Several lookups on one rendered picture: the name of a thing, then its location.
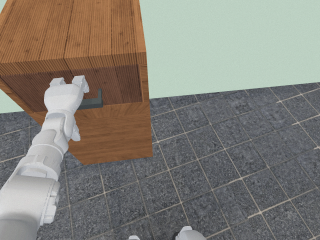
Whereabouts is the robot right shin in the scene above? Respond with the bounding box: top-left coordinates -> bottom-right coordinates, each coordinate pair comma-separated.
179,226 -> 192,234

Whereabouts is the cabinet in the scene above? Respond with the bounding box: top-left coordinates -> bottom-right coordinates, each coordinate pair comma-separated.
0,0 -> 153,165

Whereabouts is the robot left forearm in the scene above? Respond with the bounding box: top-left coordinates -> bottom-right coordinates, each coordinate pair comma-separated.
0,109 -> 75,203

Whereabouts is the handle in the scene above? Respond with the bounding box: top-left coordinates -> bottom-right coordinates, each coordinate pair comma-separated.
77,88 -> 104,110

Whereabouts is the drawer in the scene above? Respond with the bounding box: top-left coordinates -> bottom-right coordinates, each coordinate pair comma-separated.
0,64 -> 143,113

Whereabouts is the robot left hand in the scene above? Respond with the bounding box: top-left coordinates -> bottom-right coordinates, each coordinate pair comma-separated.
44,75 -> 89,141

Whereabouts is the left robot upper arm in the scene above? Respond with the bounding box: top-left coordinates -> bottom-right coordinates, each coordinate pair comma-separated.
0,174 -> 60,240

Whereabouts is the robot right thigh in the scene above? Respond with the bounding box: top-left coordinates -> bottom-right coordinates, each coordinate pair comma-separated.
175,230 -> 207,240

